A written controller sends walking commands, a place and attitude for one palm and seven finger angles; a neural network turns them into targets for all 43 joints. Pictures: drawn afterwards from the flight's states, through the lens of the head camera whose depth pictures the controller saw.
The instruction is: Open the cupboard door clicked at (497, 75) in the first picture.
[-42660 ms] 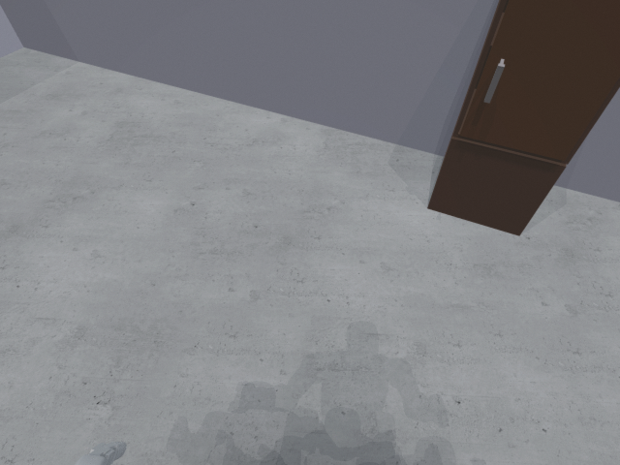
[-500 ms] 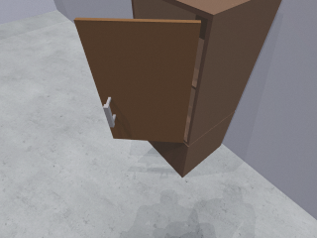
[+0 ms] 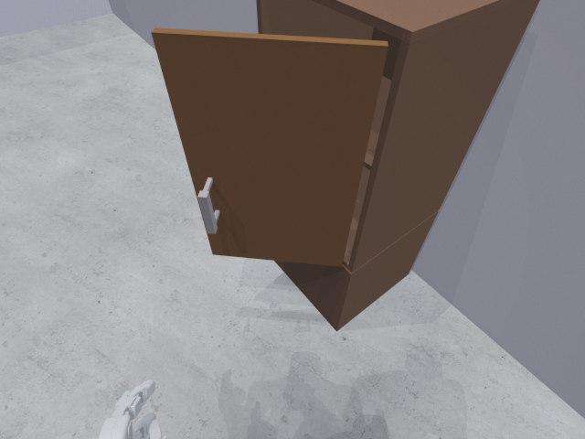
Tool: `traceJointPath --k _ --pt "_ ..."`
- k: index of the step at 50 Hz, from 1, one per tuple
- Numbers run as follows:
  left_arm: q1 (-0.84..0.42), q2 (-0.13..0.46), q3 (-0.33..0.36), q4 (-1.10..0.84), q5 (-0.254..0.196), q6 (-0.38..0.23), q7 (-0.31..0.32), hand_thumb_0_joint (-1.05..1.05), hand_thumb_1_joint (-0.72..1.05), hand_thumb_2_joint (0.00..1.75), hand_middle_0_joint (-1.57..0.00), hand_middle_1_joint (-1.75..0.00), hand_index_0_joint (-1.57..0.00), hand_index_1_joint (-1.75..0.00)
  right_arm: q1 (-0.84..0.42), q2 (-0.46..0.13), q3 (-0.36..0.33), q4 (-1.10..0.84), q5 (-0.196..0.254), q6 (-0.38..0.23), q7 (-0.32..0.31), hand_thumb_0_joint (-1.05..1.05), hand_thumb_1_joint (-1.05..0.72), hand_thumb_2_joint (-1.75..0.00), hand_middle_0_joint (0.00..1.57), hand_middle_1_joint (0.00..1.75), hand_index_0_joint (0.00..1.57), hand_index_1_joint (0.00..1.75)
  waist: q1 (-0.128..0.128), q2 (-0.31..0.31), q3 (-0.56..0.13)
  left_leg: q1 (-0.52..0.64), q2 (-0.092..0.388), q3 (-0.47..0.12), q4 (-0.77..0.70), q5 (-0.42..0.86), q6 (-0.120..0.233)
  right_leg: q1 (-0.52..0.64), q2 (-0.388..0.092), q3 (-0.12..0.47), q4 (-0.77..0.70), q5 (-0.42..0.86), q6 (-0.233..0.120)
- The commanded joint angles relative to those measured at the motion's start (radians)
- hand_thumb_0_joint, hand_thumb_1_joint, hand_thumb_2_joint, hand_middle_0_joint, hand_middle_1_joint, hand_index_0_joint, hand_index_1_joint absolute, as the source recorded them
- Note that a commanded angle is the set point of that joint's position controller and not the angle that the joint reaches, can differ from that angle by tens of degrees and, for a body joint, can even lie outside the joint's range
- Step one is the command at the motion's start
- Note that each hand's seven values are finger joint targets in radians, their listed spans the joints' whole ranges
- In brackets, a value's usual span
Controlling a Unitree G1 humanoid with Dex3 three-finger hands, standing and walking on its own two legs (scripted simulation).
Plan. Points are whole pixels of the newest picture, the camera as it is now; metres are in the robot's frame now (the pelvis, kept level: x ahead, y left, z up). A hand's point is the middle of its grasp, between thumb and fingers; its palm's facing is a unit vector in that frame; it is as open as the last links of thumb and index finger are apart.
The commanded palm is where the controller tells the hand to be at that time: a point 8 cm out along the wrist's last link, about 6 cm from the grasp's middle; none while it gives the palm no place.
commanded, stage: raise the hand with hooked fingers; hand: left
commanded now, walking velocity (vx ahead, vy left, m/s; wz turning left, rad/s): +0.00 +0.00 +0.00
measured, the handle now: (210, 206) +0.59 +0.22 -0.11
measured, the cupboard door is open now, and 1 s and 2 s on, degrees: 46 46 46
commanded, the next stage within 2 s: move the hooked fingers beside the handle in 1.98 s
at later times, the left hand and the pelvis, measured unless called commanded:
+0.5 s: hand (160, 423) +0.16 +0.19 -0.07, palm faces -0.05 -1.00 -0.05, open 9.8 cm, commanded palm +0.14 +0.25 -0.07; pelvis -0.06 -0.03 -0.12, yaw +0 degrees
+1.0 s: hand (136, 393) +0.19 +0.24 -0.07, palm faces -0.06 -1.00 -0.04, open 12.7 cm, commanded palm +0.18 +0.30 -0.07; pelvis -0.06 +0.01 -0.11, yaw -1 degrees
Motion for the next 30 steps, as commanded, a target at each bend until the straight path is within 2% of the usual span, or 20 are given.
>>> traceJointPath --k 1,2,3,4,6,7,8,9,11,12,13,16,17,18,20,22,24,26,28,30 --pt "0.021 0.024 0.116 -0.132 -0.065 -0.254 -0.106 0.0 0.74 0.83 -0.21 -0.4 -0.21 -0.4 -0.12 -0.181 -0.083 -0.267 -0.024 -0.116 0.008 0.0 -0.9 -0.9 0.2 0.3 0.2 0.3 -0.012 -0.179 -0.032 -0.195 0.039 -0.081 0.122 0.171 -0.031 -0.274 0.049 -0.082 0.078 0.076 -0.018" --pt "0.133 0.023 0.139 -0.044 -0.073 -0.323 -0.17 0.0 0.71 0.82 -0.21 -0.42 -0.21 -0.42 -0.141 -0.178 -0.091 -0.305 -0.02 -0.12 0.026 0.0 -0.9 -0.9 0.2 0.3 0.2 0.3 0.036 -0.149 -0.052 -0.262 0.023 -0.064 0.185 0.169 -0.039 -0.289 0.044 -0.068 0.145 0.096 -0.029" --pt "0.169 0.002 0.14 -0.048 -0.096 -0.407 -0.238 0.0 0.69 0.81 -0.22 -0.43 -0.22 -0.43 -0.153 -0.169 -0.094 -0.333 -0.025 -0.119 0.04 0.0 -0.9 -0.9 0.2 0.3 0.2 0.3 0.056 -0.187 -0.112 -0.321 0.017 -0.051 0.252 0.16 -0.042 -0.323 0.044 -0.063 0.227 0.116 -0.031" --pt "0.161 0.018 0.158 -0.065 -0.112 -0.495 -0.308 0.0 0.67 0.8 -0.22 -0.45 -0.22 -0.45 -0.174 -0.173 -0.104 -0.364 -0.026 -0.119 0.052 0.0 -0.9 -0.9 0.2 0.3 0.2 0.3 0.069 -0.176 -0.147 -0.393 0.012 -0.039 0.317 0.145 -0.047 -0.358 0.045 -0.048 0.299 0.126 -0.035" --pt "0.123 0.078 0.188 -0.095 -0.128 -0.65 -0.443 0.0 0.62 0.78 -0.22 -0.48 -0.22 -0.48 -0.204 -0.176 -0.113 -0.416 -0.024 -0.13 0.074 0.0 -0.9 -0.9 0.2 0.3 0.2 0.3 0.068 -0.085 -0.219 -0.5 0.002 -0.029 0.439 0.109 -0.047 -0.431 0.039 -0.002 0.409 0.124 -0.041" --pt "0.109 0.144 0.239 -0.08 -0.139 -0.69 -0.507 0.0 0.6 0.77 -0.22 -0.5 -0.22 -0.5 -0.192 -0.185 -0.119 -0.436 -0.021 -0.128 0.085 0.0 -0.9 -0.9 0.2 0.3 0.2 0.3 0.075 -0.037 -0.243 -0.539 0.0 -0.033 0.495 0.118 -0.046 -0.44 0.032 0.036 0.458 0.147 -0.049" --pt "0.097 0.174 0.27 -0.118 -0.164 -0.689 -0.544 0.0 0.57 0.76 -0.22 -0.51 -0.22 -0.51 -0.211 -0.191 -0.12 -0.475 -0.012 -0.122 0.084 0.0 -0.9 -0.9 0.2 0.3 0.2 0.3 0.085 -0.034 -0.302 -0.575 -0.002 -0.018 0.522 0.088 -0.038 -0.452 0.032 0.058 0.475 0.103 -0.045" --pt "0.075 0.167 0.277 -0.158 -0.202 -0.659 -0.568 0.0 0.55 0.75 -0.22 -0.53 -0.22 -0.53 -0.219 -0.191 -0.115 -0.515 -0.005 -0.115 0.079 0.0 -0.9 -0.9 0.2 0.3 0.2 0.3 0.085 -0.029 -0.348 -0.608 -0.01 -0.008 0.545 0.044 -0.03 -0.44 0.026 0.095 0.467 0.041 -0.036" --pt "-0.037 0.203 0.316 -0.277 -0.259 -0.605 -0.573 0.0 0.5 0.73 -0.23 -0.55 -0.23 -0.55 -0.22 -0.189 -0.11 -0.564 0.007 -0.105 0.054 0.0 -0.9 -0.9 0.2 0.3 0.2 0.3 0.07 -0.02 -0.377 -0.661 -0.007 -0.009 0.583 -0.035 -0.019 -0.464 0.026 0.134 0.443 -0.095 -0.022" --pt "-0.113 0.232 0.333 -0.34 -0.276 -0.586 -0.565 0.0 0.48 0.72 -0.23 -0.57 -0.23 -0.57 -0.212 -0.191 -0.104 -0.571 0.006 -0.098 0.043 0.0 -0.9 -0.9 0.2 0.3 0.2 0.3 0.052 -0.019 -0.367 -0.69 0.002 -0.02 0.606 -0.065 -0.017 -0.5 0.037 0.141 0.449 -0.161 -0.022" --pt "-0.16 0.244 0.336 -0.409 -0.279 -0.583 -0.553 0.0 0.46 0.71 -0.23 -0.58 -0.23 -0.58 -0.189 -0.187 -0.102 -0.571 0.008 -0.093 0.033 0.0 -0.9 -0.9 0.2 0.3 0.2 0.3 0.04 0.012 -0.391 -0.679 0.013 -0.03 0.624 -0.077 -0.01 -0.512 0.038 0.154 0.435 -0.192 -0.018" --pt "-0.235 0.25 0.301 -0.578 -0.247 -0.596 -0.516 0.0 0.39 0.68 -0.24 -0.63 -0.24 -0.63 -0.143 -0.175 -0.092 -0.54 0.004 -0.095 0.008 0.0 -0.9 -0.9 0.2 0.3 0.2 0.3 -0.004 0.093 -0.419 -0.65 0.035 -0.042 0.664 -0.026 0.005 -0.516 0.041 0.162 0.44 -0.102 -0.018" --pt "-0.294 0.264 0.277 -0.624 -0.242 -0.597 -0.517 0.0 0.36 0.67 -0.24 -0.64 -0.24 -0.64 -0.133 -0.181 -0.081 -0.53 -0.002 -0.095 0.001 0.0 -0.9 -0.9 0.2 0.3 0.2 0.3 -0.03 0.091 -0.422 -0.66 0.04 -0.05 0.686 -0.023 0.011 -0.533 0.047 0.159 0.457 -0.09 -0.017" --pt "-0.288 0.274 0.28 -0.596 -0.223 -0.584 -0.517 0.0 0.34 0.66 -0.24 -0.66 -0.24 -0.66 -0.129 -0.182 -0.081 -0.505 -0.001 -0.094 -0.006 0.0 -0.9 -0.9 0.2 0.3 0.2 0.3 -0.032 0.105 -0.417 -0.654 0.047 -0.057 0.682 -0.025 0.011 -0.556 0.05 0.146 0.457 -0.093 -0.021" --pt "-0.264 0.249 0.252 -0.535 -0.22 -0.549 -0.533 0.0 0.29 0.64 -0.24 -0.69 -0.24 -0.69 -0.128 -0.185 -0.076 -0.478 0.006 -0.1 -0.012 0.0 -0.9 -0.9 0.2 0.3 0.2 0.3 -0.045 0.104 -0.389 -0.657 0.045 -0.068 0.675 -0.036 0.012 -0.585 0.058 0.116 0.458 -0.099 -0.02" --pt "-0.252 0.276 0.288 -0.43 -0.238 -0.495 -0.557 0.0 0.25 0.62 -0.25 -0.72 -0.25 -0.72 -0.135 -0.188 -0.069 -0.463 0.011 -0.102 -0.018 0.0 -0.9 -0.9 0.2 0.3 0.2 0.3 -0.037 0.066 -0.378 -0.708 0.044 -0.076 0.681 -0.055 0.01 -0.567 0.058 0.127 0.445 -0.144 -0.017" --pt "-0.216 0.298 0.328 -0.399 -0.252 -0.446 -0.569 0.0 0.2 0.6 -0.25 -0.75 -0.25 -0.75 -0.148 -0.186 -0.068 -0.471 0.018 -0.097 -0.016 0.0 -0.9 -0.9 0.2 0.3 0.2 0.3 -0.007 0.063 -0.415 -0.714 0.038 -0.073 0.654 -0.067 0.007 -0.526 0.046 0.127 0.428 -0.184 -0.012" --pt "-0.181 0.319 0.366 -0.388 -0.263 -0.409 -0.563 0.0 0.15 0.58 -0.25 -0.78 -0.25 -0.78 -0.154 -0.183 -0.065 -0.483 0.021 -0.094 -0.014 0.0 -0.9 -0.9 0.2 0.3 0.2 0.3 0.019 0.06 -0.447 -0.699 0.037 -0.075 0.629 -0.043 0.006 -0.489 0.041 0.119 0.426 -0.167 -0.011" --pt "-0.169 0.317 0.386 -0.381 -0.273 -0.393 -0.553 0.0 0.11 0.56 -0.26 -0.81 -0.26 -0.81 -0.156 -0.172 -0.062 -0.491 0.018 -0.089 -0.008 0.0 -0.9 -0.9 0.2 0.3 0.2 0.3 0.035 0.048 -0.464 -0.694 0.037 -0.075 0.613 -0.016 0.004 -0.471 0.043 0.1 0.442 -0.131 -0.013" --pt "-0.168 0.312 0.395 -0.368 -0.275 -0.405 -0.529 0.0 0.06 0.54 -0.26 -0.84 -0.26 -0.84 -0.152 -0.168 -0.065 -0.488 0.017 -0.09 -0.003 0.0 -0.9 -0.9 0.2 0.3 0.2 0.3 0.032 0.018 -0.437 -0.707 0.036 -0.076 0.601 -0.035 0.002 -0.485 0.041 0.096 0.433 -0.167 -0.01"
